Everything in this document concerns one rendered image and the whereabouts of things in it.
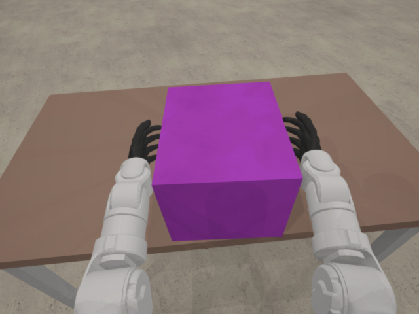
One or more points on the robot right hand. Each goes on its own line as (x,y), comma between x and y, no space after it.
(307,134)

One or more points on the robot right forearm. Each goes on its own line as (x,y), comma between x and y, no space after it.
(337,235)

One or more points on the robot left hand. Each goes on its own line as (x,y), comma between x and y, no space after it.
(138,148)

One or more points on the robot left forearm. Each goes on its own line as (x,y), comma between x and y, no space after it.
(122,243)

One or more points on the carton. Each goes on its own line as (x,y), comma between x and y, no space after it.
(225,167)

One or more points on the table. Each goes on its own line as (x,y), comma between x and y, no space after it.
(54,191)

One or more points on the robot left upper arm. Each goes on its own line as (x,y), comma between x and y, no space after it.
(115,291)

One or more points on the robot right upper arm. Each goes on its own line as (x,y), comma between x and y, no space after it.
(350,289)

